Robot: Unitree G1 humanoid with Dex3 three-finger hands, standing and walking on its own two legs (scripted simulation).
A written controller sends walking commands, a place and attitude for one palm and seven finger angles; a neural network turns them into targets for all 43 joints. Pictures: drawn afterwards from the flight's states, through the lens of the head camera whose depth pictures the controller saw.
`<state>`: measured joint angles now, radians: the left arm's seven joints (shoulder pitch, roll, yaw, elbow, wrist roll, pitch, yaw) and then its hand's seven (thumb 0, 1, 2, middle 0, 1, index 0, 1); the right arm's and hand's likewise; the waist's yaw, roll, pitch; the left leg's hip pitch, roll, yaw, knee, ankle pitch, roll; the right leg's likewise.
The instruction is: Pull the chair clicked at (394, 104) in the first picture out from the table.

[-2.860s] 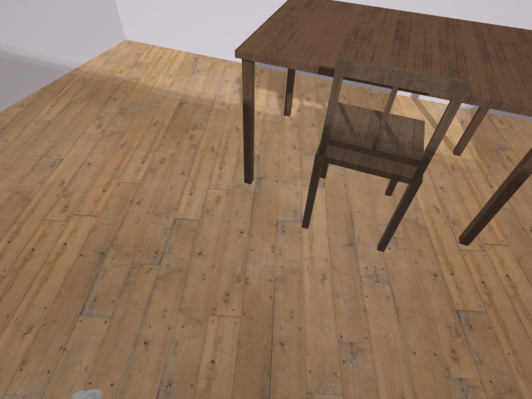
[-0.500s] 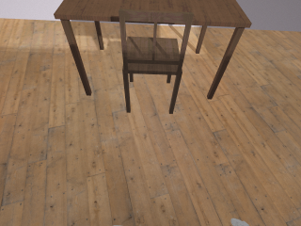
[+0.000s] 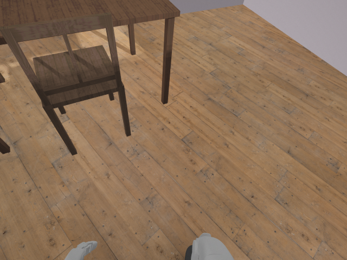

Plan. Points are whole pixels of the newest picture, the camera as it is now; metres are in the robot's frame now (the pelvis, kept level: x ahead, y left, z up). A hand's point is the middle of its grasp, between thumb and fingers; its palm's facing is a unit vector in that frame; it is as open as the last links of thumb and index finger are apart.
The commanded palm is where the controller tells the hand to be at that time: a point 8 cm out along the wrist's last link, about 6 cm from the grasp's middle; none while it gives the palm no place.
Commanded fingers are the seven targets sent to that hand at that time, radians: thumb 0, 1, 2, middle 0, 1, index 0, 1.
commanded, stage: walk to a spot facing it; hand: left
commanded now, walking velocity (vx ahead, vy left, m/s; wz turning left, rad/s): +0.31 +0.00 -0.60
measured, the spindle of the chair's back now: (73, 59) +0.87 +0.42 -0.10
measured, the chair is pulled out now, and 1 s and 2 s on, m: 0.00 0.00 0.00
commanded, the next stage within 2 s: turn to face it in 0.74 s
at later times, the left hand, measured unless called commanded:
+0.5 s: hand (106, 216) +0.26 +0.19 -0.18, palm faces -0.12 -0.98 -0.18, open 7.3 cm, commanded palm none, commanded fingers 0.00 0.90 0.90 -0.20 -0.30 -0.20 -0.30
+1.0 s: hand (158, 146) +0.49 +0.04 -0.17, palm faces -0.48 -0.84 -0.23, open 7.4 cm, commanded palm none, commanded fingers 0.00 0.90 0.90 -0.20 -0.30 -0.20 -0.30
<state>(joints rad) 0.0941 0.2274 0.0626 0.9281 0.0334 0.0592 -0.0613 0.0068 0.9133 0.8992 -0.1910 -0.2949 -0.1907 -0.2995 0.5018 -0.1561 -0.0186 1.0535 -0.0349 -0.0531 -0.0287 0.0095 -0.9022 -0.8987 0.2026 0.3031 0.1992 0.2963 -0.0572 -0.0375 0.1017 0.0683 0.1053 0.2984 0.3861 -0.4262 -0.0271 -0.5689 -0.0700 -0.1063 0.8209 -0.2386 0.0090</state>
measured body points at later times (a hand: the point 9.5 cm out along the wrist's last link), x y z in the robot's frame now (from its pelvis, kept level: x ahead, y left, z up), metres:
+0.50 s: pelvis +0.19 -0.01 -0.01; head +0.19 +0.02 +0.44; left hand +0.26 +0.24 -0.17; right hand +0.26 -0.27 -0.12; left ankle +0.27 +0.09 -0.74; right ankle +0.13 -0.12 -0.73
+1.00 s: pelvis +0.29 -0.06 -0.02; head +0.32 -0.09 +0.43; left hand +0.52 +0.09 -0.15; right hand +0.14 -0.27 -0.17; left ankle +0.29 +0.10 -0.70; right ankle +0.29 -0.17 -0.73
